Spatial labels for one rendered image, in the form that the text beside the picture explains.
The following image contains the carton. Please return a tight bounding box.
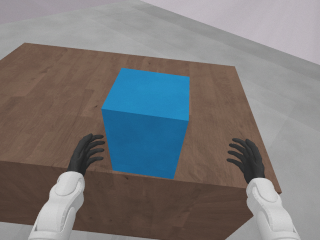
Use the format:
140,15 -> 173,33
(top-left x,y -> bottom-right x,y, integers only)
101,68 -> 190,179

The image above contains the robot right forearm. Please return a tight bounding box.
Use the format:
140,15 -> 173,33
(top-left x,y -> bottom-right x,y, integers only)
246,177 -> 301,240

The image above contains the pedestal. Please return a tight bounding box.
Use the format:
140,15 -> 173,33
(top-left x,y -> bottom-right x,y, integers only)
0,42 -> 282,240

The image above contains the robot left hand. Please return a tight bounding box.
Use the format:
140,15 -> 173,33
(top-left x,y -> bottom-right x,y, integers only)
66,133 -> 105,177

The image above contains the robot left forearm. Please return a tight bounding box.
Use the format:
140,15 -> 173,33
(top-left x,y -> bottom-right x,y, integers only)
28,171 -> 85,240

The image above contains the robot right hand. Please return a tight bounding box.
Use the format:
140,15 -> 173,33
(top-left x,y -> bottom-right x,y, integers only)
226,138 -> 266,184

